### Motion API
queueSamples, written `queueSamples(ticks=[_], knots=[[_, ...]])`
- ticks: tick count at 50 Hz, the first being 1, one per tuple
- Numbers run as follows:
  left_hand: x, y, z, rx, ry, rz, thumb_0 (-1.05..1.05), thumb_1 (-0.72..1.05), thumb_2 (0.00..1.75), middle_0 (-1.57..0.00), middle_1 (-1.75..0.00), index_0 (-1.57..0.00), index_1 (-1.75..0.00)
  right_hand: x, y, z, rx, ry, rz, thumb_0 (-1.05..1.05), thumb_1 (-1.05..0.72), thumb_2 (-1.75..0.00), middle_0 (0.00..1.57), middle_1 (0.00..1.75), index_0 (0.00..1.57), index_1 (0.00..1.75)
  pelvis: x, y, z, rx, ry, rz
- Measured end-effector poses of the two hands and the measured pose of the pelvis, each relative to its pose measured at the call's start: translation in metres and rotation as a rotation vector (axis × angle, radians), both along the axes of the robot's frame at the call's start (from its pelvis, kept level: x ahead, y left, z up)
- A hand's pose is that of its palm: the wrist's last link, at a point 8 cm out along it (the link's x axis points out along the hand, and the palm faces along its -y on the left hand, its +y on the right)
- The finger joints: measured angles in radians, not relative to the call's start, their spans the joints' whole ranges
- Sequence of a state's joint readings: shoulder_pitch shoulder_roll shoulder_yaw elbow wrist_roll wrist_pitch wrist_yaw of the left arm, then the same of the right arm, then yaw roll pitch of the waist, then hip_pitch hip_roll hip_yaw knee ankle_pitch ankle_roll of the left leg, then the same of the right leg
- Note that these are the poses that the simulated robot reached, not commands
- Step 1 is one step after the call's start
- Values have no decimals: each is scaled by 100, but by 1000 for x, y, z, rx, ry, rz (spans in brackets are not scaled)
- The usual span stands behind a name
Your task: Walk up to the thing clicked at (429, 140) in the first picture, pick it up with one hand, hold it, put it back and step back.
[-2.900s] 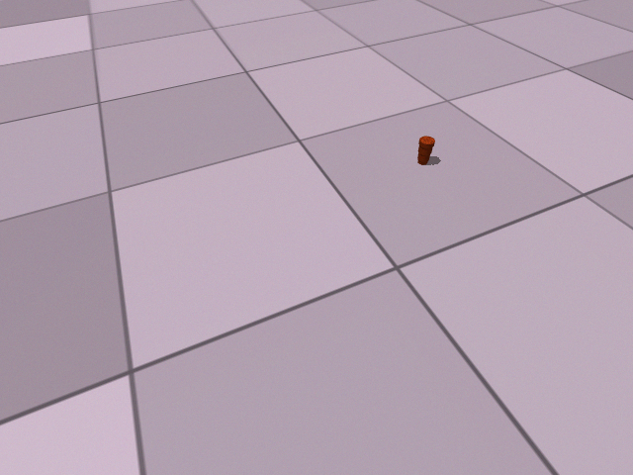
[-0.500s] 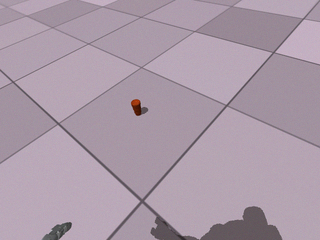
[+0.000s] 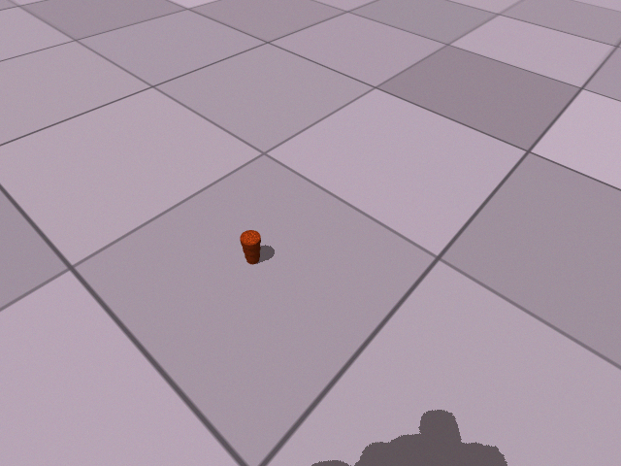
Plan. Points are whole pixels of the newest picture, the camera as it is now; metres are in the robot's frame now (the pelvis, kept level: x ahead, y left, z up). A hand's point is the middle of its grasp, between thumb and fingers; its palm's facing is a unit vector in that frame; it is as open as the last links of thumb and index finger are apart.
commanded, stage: walk up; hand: left
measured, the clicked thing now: (251, 248) +1.03 +0.26 -0.70
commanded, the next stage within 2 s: none
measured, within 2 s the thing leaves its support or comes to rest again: neither
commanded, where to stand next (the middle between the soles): +0.61 +0.00 m, yaw +1 degrees
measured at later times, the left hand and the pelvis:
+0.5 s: hand (177, 379) +0.28 +0.23 -0.11, palm faces +0.00 -0.91 -0.41, open 7.4 cm; pelvis +0.20 -0.04 +0.01, yaw +1 degrees
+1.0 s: hand (177, 306) +0.42 +0.27 -0.14, palm faces -0.04 -0.94 -0.34, open 7.4 cm; pelvis +0.38 +0.00 +0.00, yaw +1 degrees
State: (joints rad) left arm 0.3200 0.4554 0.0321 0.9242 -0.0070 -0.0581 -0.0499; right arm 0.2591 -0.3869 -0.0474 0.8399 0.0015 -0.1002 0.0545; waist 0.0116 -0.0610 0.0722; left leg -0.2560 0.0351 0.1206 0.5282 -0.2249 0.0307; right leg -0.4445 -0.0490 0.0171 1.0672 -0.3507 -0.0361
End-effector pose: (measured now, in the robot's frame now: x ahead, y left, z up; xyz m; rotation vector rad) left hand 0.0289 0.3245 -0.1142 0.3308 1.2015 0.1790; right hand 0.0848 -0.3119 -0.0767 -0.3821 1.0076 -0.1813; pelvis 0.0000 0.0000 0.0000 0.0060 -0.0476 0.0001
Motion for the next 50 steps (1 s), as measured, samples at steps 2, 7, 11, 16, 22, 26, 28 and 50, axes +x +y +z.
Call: queueSamples(ticks=[2, 7, 11, 16, 22, 26, 28, 50], knots=[[28, -2, 5, -6, -24, -20, 1, 91, 90, -20, -30, -20, -30, 3, 0, -1, 5, 25, -12, 0, -90, -90, 20, 30, 20, 30, 15, 0, 3, 6, -2, -5], [97, -11, 19, 0, -58, -63, 1, 91, 90, -20, -30, -20, -30, 11, -10, -12, 30, 87, -55, 0, -90, -90, 20, 30, 20, 30, 56, -5, 5, 19, -2, -12], [154, -23, 26, 26, -96, -85, 1, 91, 90, -20, -30, -20, -30, 25, -25, -30, 54, 141, -91, 0, -90, -90, 20, 30, 21, 30, 94, -18, -1, 32, 0, -16], [213, -44, 30, 71, -180, -84, 0, 91, 90, -20, -30, -20, -30, 63, -44, -56, 70, 195, -98, 1, -90, -90, 20, 30, 20, 30, 138, -38, -14, 13, -6, -11], [234, -57, 46, 67, -187, -46, 0, 90, 90, -20, -30, -21, -30, 130, -45, -48, 92, 175, -44, 1, -90, -90, 20, 30, 20, 30, 177, -44, 1, 8, -6, 2], [238, -54, 45, 63, -147, -19, 0, 90, 90, -20, -30, -21, -30, 170, -45, -38, 86, 163, -14, 0, -90, -90, 20, 30, 20, 30, 204, -44, 6, -5, 1, 13], [239, -48, 42, 59, -126, 1, 0, 90, 90, -21, -30, -21, -30, 190, -44, -33, 76, 166, 1, 0, -90, -90, 20, 30, 20, 30, 218, -42, 7, -10, 3, 20], [389, -7, 8, -3, -19, -8, 1, 91, 90, -20, -30, -20, -30, 354, -2, -11, 7, 79, 0, 0, -90, -90, 20, 30, 20, 30, 375, 0, 1, 8, -1, 19]])
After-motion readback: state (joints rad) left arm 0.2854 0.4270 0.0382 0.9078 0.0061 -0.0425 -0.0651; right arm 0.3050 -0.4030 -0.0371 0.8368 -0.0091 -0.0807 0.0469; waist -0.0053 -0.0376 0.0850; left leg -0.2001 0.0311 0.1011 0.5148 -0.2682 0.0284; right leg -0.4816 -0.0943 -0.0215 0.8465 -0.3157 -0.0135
